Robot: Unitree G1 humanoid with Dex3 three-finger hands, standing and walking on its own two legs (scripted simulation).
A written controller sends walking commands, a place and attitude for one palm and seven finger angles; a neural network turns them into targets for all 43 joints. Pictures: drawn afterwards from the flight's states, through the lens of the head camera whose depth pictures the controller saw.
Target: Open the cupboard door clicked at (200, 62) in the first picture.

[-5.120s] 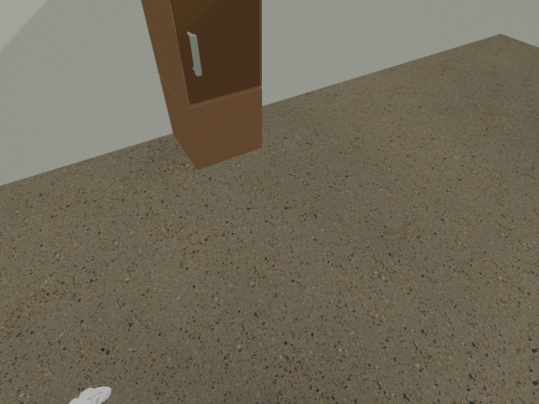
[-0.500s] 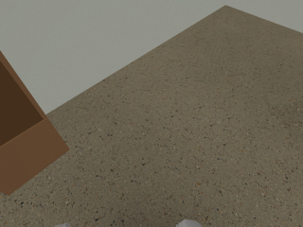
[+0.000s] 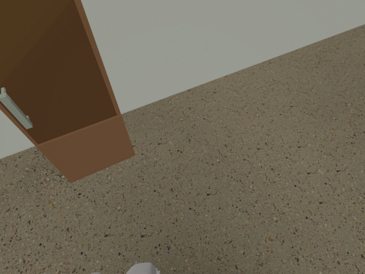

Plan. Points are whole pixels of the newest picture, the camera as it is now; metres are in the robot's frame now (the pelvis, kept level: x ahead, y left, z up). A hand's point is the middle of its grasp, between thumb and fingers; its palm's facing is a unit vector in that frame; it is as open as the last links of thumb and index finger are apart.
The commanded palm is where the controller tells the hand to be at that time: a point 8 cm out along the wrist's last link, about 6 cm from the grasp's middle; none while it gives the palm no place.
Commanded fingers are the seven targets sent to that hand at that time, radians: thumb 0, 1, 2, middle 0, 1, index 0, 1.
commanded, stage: turn to face it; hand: left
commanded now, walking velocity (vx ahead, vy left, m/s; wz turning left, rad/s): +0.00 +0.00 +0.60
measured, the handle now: (16, 108) +0.65 +0.67 -0.11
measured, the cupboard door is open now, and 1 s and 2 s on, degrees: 0 0 0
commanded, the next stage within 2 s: take the last steps up to it in 0.76 s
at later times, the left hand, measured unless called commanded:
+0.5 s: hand out of the picture +0.05 +0.24 -0.15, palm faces +0.29 -0.91 -0.30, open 7.3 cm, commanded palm none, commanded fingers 0.00 0.90 0.90 -0.20 -0.30 -0.20 -0.30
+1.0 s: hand out of the picture -0.12 +0.19 -0.19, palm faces +0.54 -0.81 -0.23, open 7.3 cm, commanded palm none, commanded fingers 0.00 0.90 0.90 -0.20 -0.30 -0.20 -0.30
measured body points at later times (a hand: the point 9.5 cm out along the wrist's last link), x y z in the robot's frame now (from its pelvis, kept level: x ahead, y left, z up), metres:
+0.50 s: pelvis -0.01 +0.00 -0.01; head +0.03 +0.00 +0.44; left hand +0.04 +0.29 -0.13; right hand +0.14 -0.22 -0.16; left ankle -0.03 +0.14 -0.74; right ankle +0.02 -0.11 -0.73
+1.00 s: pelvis -0.02 +0.01 -0.01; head +0.00 +0.04 +0.44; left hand -0.15 +0.23 -0.17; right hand +0.19 -0.16 -0.15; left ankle -0.08 +0.09 -0.74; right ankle +0.02 -0.10 -0.74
